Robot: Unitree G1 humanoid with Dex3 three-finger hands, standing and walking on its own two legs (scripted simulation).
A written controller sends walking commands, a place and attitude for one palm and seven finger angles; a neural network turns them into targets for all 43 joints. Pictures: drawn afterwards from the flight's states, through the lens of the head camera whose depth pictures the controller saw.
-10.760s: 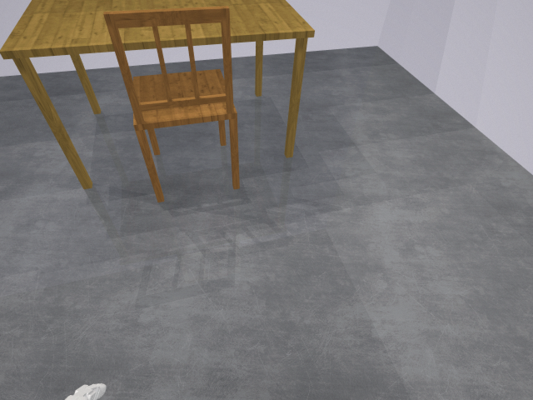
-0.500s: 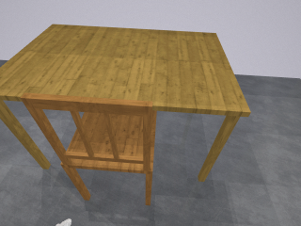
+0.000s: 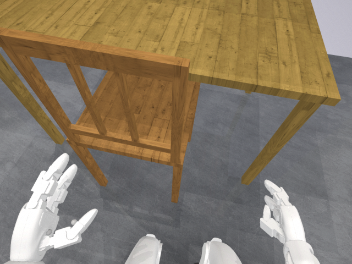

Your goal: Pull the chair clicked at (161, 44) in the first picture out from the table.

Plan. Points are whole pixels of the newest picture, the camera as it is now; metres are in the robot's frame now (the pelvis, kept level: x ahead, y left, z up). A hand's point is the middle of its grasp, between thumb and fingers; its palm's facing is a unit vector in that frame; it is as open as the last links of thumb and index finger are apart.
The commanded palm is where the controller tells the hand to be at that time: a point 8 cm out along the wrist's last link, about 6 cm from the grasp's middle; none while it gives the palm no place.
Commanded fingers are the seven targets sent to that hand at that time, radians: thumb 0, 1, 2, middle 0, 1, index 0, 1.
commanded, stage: raise the hand toward the chair's back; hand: left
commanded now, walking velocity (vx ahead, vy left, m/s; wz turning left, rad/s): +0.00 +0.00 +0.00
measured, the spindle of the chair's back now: (90, 103) +0.47 +0.29 +0.03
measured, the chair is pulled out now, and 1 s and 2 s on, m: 0.00 0.00 0.00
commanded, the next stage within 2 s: aim the fingers beside a spindle in 1.48 s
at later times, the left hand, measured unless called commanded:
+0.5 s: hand (87, 203) +0.22 +0.20 +0.04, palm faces -0.14 -0.99 -0.04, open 15.2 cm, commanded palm +0.20 +0.27 +0.06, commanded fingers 0.00 -0.43 0.33 -0.07 -0.09 -0.07 -0.09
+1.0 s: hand (66, 174) +0.26 +0.25 +0.07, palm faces -0.06 -1.00 -0.07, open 16.9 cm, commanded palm +0.24 +0.30 +0.07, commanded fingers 0.00 -0.50 0.30 -0.06 -0.08 -0.06 -0.08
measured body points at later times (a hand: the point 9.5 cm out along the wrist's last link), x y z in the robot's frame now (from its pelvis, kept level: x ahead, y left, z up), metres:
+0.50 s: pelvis +0.00 +0.02 +0.01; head +0.08 +0.04 +0.45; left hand +0.22 +0.26 +0.05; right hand +0.16 -0.25 -0.06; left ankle +0.00 +0.13 -0.63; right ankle +0.04 -0.09 -0.63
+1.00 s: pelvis +0.01 +0.05 +0.02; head +0.08 +0.06 +0.47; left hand +0.26 +0.30 +0.08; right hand +0.18 -0.19 -0.05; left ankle +0.00 +0.13 -0.63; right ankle +0.04 -0.09 -0.63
